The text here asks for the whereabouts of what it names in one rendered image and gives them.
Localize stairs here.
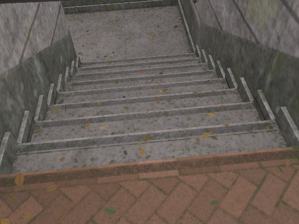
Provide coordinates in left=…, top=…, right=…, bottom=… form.
left=10, top=52, right=288, bottom=174

